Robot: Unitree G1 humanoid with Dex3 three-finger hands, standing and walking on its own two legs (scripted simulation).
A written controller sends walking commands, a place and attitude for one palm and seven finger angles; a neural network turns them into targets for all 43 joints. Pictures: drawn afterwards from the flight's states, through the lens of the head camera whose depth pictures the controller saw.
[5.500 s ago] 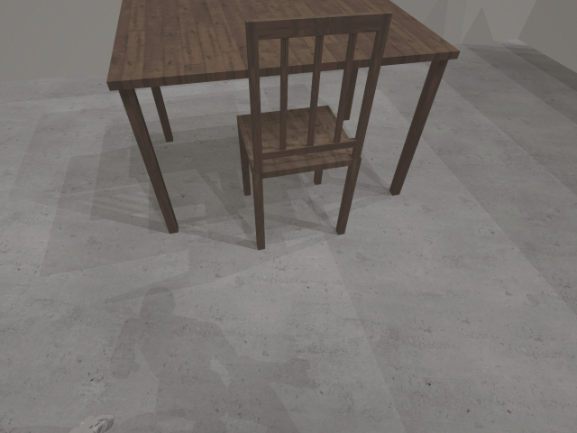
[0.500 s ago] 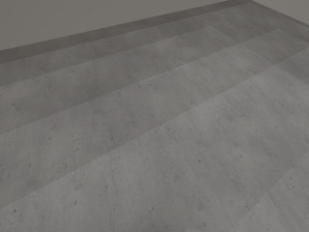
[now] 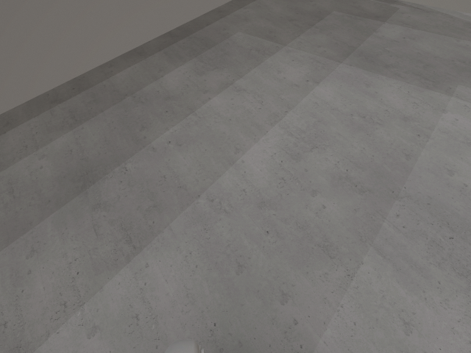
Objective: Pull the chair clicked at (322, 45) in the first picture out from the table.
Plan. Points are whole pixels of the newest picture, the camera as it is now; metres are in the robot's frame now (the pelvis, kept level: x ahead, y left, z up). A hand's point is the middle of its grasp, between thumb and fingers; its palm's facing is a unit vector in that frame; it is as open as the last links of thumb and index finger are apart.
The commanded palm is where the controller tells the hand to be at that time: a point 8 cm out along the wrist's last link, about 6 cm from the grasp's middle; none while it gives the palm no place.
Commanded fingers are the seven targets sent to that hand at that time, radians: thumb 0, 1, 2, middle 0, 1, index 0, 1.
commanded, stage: walk to a spot facing it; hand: left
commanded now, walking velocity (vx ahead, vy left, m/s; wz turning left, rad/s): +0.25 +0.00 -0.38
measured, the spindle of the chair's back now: out of the picture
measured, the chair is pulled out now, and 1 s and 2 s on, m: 0.00 0.00 0.00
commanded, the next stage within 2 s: turn to face it in 0.78 s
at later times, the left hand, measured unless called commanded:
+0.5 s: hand (106, 351) +0.15 +0.29 -0.18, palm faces -0.16 -0.97 -0.18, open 7.4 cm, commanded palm none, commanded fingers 0.00 0.90 0.90 -0.20 -0.30 -0.20 -0.30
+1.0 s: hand (210, 246) +0.38 +0.10 -0.16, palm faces -0.54 -0.81 -0.23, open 7.3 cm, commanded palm none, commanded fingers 0.00 0.90 0.90 -0.20 -0.30 -0.20 -0.30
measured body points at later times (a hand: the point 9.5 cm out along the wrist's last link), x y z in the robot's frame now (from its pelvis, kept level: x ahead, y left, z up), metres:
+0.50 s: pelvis +0.10 +0.09 +0.00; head +0.13 +0.12 +0.45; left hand +0.16 +0.34 -0.17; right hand +0.12 -0.16 -0.12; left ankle +0.11 +0.17 -0.75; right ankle +0.04 -0.05 -0.65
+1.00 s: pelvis +0.15 +0.03 -0.02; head +0.17 +0.00 +0.43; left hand +0.40 +0.14 -0.14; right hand +0.00 -0.16 -0.18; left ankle +0.17 +0.18 -0.66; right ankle +0.11 -0.05 -0.74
